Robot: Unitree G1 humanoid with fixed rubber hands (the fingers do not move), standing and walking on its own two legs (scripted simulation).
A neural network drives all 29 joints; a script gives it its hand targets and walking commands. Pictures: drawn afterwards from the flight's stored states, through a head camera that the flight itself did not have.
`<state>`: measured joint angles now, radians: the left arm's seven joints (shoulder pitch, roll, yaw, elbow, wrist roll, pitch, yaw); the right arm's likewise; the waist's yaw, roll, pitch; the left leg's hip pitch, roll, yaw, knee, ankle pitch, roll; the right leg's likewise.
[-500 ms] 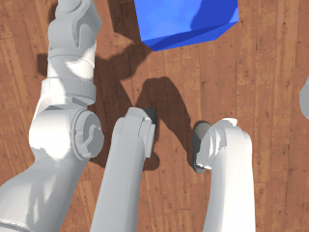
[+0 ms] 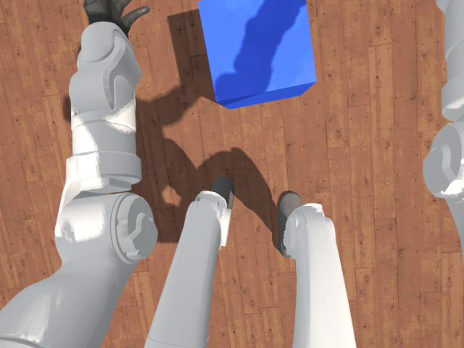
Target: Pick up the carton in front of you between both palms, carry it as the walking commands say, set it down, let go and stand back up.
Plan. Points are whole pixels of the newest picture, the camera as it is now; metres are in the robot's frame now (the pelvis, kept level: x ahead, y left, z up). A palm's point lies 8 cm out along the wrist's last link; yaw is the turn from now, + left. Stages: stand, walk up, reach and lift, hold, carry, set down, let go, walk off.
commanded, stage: set down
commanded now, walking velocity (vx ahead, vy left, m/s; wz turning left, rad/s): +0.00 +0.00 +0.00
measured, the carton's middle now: (258, 57) +0.57 +0.03 -0.47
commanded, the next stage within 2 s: let go in 0.08 s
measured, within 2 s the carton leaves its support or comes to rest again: neither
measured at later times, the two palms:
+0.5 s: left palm (35, 81) +0.43 +0.23 +0.01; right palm out of the picture +0.47 -0.19 +0.00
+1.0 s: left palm out of the picture +0.27 +0.25 +0.11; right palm out of the picture +0.32 -0.21 +0.09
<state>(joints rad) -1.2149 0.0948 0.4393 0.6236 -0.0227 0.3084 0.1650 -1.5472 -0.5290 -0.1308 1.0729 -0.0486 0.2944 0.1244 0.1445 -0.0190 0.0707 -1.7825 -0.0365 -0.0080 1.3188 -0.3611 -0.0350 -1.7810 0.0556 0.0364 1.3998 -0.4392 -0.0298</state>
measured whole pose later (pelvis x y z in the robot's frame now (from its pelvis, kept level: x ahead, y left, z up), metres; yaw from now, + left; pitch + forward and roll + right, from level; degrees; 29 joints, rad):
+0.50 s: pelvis +0.04 +0.02 +0.11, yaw -4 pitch +38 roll +0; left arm -0.59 0.14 0.25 0.57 0.10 0.15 -0.06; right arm -0.76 -0.21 -0.27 0.71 -0.12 0.16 -0.04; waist 0.09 0.00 -0.05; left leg -1.24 -0.02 -0.01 0.83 -0.25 0.00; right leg -1.22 0.07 0.07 0.85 -0.29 0.00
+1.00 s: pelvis +0.10 +0.02 +0.18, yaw -2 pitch +9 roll +0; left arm 0.18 0.19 0.02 0.41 -0.04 0.03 -0.07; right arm 0.03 -0.20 -0.11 0.54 -0.03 0.02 0.01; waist 0.07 0.04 0.02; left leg -0.42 -0.05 -0.04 0.52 -0.25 0.02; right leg -0.39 0.02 0.05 0.54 -0.30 0.00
